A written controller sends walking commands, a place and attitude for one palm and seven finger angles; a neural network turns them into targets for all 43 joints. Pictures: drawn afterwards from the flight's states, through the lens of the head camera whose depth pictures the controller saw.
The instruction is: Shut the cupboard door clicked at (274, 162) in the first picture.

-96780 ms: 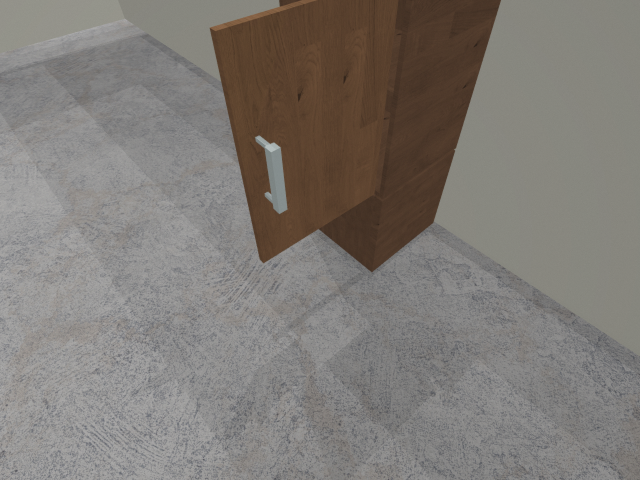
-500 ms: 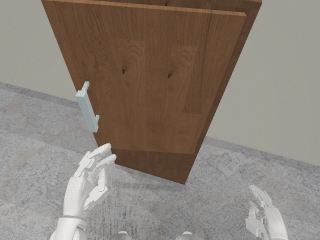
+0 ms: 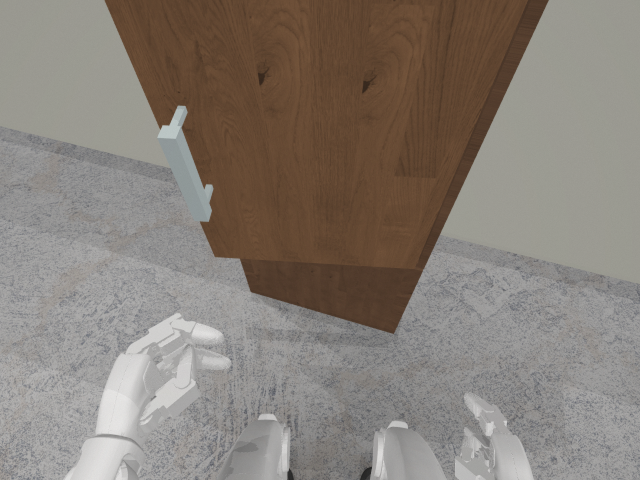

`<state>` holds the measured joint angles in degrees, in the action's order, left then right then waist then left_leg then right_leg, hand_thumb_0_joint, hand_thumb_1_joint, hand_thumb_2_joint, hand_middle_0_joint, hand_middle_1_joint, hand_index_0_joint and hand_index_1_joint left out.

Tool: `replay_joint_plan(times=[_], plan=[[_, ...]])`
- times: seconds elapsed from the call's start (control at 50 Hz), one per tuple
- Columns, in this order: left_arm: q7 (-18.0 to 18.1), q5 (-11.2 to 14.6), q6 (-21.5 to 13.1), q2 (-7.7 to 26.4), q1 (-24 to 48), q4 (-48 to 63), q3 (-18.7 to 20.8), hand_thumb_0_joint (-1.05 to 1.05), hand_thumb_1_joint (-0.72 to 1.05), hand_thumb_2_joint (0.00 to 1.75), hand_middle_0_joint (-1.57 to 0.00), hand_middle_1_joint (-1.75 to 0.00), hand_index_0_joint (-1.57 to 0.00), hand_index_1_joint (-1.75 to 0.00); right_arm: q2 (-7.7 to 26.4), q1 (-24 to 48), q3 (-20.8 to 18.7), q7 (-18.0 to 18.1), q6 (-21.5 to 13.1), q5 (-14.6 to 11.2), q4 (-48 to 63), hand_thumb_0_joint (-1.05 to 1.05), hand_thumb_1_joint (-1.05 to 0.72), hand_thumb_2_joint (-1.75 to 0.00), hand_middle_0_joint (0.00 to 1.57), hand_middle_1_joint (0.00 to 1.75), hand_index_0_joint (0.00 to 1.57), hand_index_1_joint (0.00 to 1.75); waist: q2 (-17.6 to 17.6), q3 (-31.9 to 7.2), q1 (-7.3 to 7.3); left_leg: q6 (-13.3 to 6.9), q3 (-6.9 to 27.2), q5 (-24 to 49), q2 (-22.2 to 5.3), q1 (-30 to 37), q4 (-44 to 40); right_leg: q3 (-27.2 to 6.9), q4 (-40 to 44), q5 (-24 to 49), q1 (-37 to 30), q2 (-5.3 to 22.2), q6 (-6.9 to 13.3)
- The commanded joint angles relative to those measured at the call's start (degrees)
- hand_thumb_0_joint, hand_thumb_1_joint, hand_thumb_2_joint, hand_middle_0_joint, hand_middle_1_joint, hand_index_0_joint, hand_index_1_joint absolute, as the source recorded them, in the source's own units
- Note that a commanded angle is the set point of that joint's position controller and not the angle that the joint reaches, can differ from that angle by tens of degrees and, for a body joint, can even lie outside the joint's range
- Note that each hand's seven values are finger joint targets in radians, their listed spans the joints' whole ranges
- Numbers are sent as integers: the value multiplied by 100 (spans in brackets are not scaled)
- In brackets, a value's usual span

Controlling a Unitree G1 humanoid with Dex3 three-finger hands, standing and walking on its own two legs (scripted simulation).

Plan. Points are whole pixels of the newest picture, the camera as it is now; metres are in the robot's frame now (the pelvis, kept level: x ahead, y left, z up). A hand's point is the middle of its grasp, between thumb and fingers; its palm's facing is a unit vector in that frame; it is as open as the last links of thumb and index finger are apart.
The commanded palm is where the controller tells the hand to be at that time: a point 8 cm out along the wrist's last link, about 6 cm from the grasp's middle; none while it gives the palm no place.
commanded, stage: raise the hand and make a fist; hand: left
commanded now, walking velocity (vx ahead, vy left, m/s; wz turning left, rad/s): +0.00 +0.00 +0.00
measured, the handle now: (192, 167) +0.51 +0.22 +0.06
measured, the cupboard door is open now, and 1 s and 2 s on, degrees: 13 13 13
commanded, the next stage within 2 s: bring the fist close to the handle in 1.08 s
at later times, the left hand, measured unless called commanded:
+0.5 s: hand (155, 352) +0.24 +0.19 +0.07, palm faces +0.05 -1.00 -0.06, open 3.1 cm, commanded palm +0.21 +0.24 +0.06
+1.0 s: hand (174, 347) +0.25 +0.17 +0.06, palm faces -0.04 -1.00 -0.04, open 3.1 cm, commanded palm +0.22 +0.23 +0.07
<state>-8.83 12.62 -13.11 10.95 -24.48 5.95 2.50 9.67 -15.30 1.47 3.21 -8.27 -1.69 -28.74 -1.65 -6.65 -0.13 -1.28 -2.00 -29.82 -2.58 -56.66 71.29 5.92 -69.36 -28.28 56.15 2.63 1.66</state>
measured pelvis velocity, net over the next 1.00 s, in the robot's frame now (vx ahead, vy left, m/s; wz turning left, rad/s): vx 0.03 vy -0.01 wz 0.01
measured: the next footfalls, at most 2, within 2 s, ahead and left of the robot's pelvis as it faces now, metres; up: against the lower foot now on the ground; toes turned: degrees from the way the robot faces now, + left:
none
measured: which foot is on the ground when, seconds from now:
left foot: down 0.00-1.00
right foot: down 0.00-1.00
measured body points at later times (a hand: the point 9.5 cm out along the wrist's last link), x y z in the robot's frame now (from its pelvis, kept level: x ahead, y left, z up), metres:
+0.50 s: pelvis +0.03 +0.00 +0.01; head +0.10 +0.01 +0.45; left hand +0.23 +0.24 +0.08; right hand +0.24 -0.22 -0.06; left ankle +0.05 +0.11 -0.63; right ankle +0.05 -0.11 -0.63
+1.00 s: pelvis +0.03 -0.01 +0.01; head +0.10 -0.01 +0.45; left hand +0.24 +0.23 +0.07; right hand +0.20 -0.25 -0.07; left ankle +0.05 +0.11 -0.63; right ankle +0.05 -0.11 -0.63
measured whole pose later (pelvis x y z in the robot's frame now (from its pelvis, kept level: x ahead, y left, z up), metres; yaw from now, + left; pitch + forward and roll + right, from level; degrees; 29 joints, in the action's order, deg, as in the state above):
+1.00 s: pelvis +0.03 -0.01 +0.01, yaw +1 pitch +16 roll -1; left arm -16.1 16.6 -23.0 14.1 -22.2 2.3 8.4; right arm 14.1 -14.8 -0.6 3.5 -9.4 -1.1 -27.7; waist -1.0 -7.8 0.2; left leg -0.2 -0.8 -31.2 -2.7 -53.6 69.0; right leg 6.7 -67.1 -30.0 52.8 1.9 2.3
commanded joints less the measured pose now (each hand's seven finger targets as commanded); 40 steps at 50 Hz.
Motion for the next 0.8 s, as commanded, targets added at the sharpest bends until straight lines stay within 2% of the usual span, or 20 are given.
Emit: replay_joint_plan(times=[0.0, 0.06, 0.1, 0.14, 0.18, 0.2, 0.22, 0.26, 0.3, 0.32, 0.4, 0.46, 0.5, 0.52, 0.56, 0.6, 0.66, 0.7, 0.72, 0.78], plan=[[460, 55, -1548, 554, 198, 1963, 594, 0, 90, 90, -97, -114, -97, -114, 856, 588, -368, 27, -560, 119, 933, 0, -90, -90, 20, 30, 20, 30, -87, -1454, -168, 41, 510, 937, 238, 778, -1187, -225, 912, 341, -998, -299, 41], [79, -25, -1962, 209, 133, 1200, -34, 0, 90, 90, -102, -120, -102, -120, 1013, 450, -409, -25, -681, 146, 744, 0, -90, -90, 20, 30, 20, 30, 23, -951, 224, 54, 552, 338, 244, 540, -1042, -260, 981, -191, -411, -265, 7], [-295, -18, -1807, 99, -60, 686, -283, 0, 90, 90, -106, -124, -106, -124, 1132, 398, -433, -7, -709, 71, 793, 0, -90, -90, 20, 30, 20, 30, 191, -602, 308, 33, 608, -166, 252, 366, -1170, -306, 1152, -602, -334, -248, 20], [-525, 10, -1534, 447, -147, 684, -55, 0, 90, 90, -110, -128, -110, -128, 1214, 359, -494, 31, -721, -4, 920, 0, -90, -90, 20, 30, 20, 30, 179, -825, 182, 24, 591, -357, 277, 391, -1284, -410, 1290, -785, -521, -207, 6], [-543, 55, -1273, 834, -147, 934, 401, 0, 90, 90, -113, -132, -113, -132, 1215, 338, -515, 70, -672, -28, 1021, 0, -90, -90, 20, 30, 20, 30, 119, -1247, 9, 3, 553, -67, 295, 584, -1396, -411, 1288, -517, -879, -215, 12], [-454, 81, -1207, 1157, -121, 1163, 792, 0, 90, 90, -115, -134, -115, -134, 1192, 385, -517, 88, -639, -13, 1052, 0, -90, -90, 20, 30, 20, 30, -182, -1510, -161, 8, 510, 219, 314, 695, -1403, -390, 1195, -268, -1087, -247, 41], [-372, 150, -1195, 1147, -120, 1479, 927, 0, 90, 90, -117, -136, -117, -136, 1145, 390, -505, 93, -595, 6, 1123, 0, -90, -90, 20, 30, 20, 30, -260, -1765, -236, 18, 496, 516, 306, 897, -1443, -328, 1120, 46, -1247, -248, 46], [-119, 303, -1293, 1030, -75, 1864, 1094, 0, 90, 90, -121, -140, -121, -140, 1026, 391, -486, 88, -527, 37, 1153, 0, -90, -90, 20, 30, 20, 30, -399, -1902, -300, 43, 462, 1052, 301, 1168, -1431, -233, 1020, 605, -1424, -291, 47], [96, 369, -1464, 931, -56, 1903, 1158, 0, 90, 90, -124, -144, -124, -144, 981, 349, -468, 73, -493, 78, 1075, 0, -90, -90, 20, 30, 20, 30, -373, -1845, -266, 60, 489, 1413, 280, 1247, -1368, -159, 948, 965, -1416, -350, 57], [131, 352, -1528, 743, -111, 1739, 1003, 0, 90, 90, -126, -146, -126, -146, 978, 334, -465, 48, -483, 93, 1038, 0, -90, -90, 20, 30, 20, 30, -324, -1731, -177, 75, 482, 1493, 263, 1255, -1304, -144, 932, 1077, -1307, -347, 38], [-239, 144, -1437, 298, -74, 684, 305, 0, 90, 90, -130, -150, -130, -150, 1110, 227, -458, -6, -408, 95, 903, 0, -90, -90, 20, 30, 20, 30, 122, -1036, 245, 46, 496, 1133, 233, 897, -1150, -155, 1081, 858, -930, -353, -13], [-688, 83, -1146, 573, 195, 486, 242, 0, 90, 90, -130, -150, -130, -150, 1228, 189, -451, 22, -411, 32, 991, 0, -90, -90, 20, 30, 20, 30, 151, -966, 271, 25, 483, 870, 246, 804, -1189, -274, 1251, 659, -981, -315, -16], [-816, 161, -1035, 978, 389, 678, 650, 0, 90, 90, -130, -150, -130, -150, 1240, 188, -441, 66, -411, 27, 1033, 0, -90, -90, 20, 30, 20, 30, 38, -1232, 152, 2, 447, 1023, 272, 857, -1178, -348, 1263, 790, -1240, -316, 5], [-840, 226, -1044, 1130, 472, 925, 879, 0, 90, 90, -130, -150, -130, -150, 1216, 198, -442, 80, -412, 29, 1063, 0, -90, -90, 20, 30, 20, 30, -13, -1571, 67, 2, 422, 1230, 271, 985, -1153, -376, 1218, 1003, -1422, -299, 7], [-764, 426, -1180, 1294, 525, 1370, 1297, 0, 90, 90, -130, -150, -130, -150, 1114, 268, -431, 96, -424, 47, 1087, 0, -90, -90, 20, 30, 20, 30, -165, -1976, -129, 27, 397, 1661, 277, 1193, -1150, -384, 1106, 1445, -1762, -303, 23], [-570, 565, -1353, 1417, 486, 1608, 1635, 0, 90, 90, -130, -150, -130, -150, 1031, 284, -412, 100, -439, 77, 1029, 0, -90, -90, 20, 30, 20, 30, -381, -2145, -265, 58, 404, 2041, 286, 1325, -1154, -320, 981, 1810, -1885, -340, 50], [-470, 629, -1475, 886, 330, 1143, 1308, 0, 90, 90, -130, -150, -130, -150, 983, 275, -400, 35, -424, 75, 899, 0, -90, -90, 20, 30, 20, 30, -287, -1729, -104, 100, 383, 1879, 279, 1210, -1123, -285, 1031, 1703, -1641, -330, 3], [-595, 542, -1372, 589, 144, 618, 949, 0, 90, 90, -130, -150, -130, -150, 1061, 241, -429, 11, -395, 63, 860, 0, -90, -90, 20, 30, 20, 30, -31, -1520, 31, 70, 399, 1782, 267, 1061, -1110, -257, 1062, 1591, -1508, -340, -12], [-691, 490, -1277, 508, 134, 376, 766, 0, 90, 90, -130, -150, -130, -150, 1108, 235, -450, 4, -380, 40, 853, 0, -90, -90, 20, 30, 20, 30, 68, -1302, 109, 69, 380, 1615, 258, 983, -1111, -276, 1136, 1477, -1376, -313, -42], [-971, 422, -992, 661, 261, 137, 623, 0, 90, 90, -130, -150, -130, -150, 1218, 180, -469, 22, -370, -10, 936, 0, -90, -90, 20, 30, 20, 30, 298, -1155, 176, 29, 367, 1220, 285, 767, -1153, -455, 1382, 1031, -1444, -254, -63]])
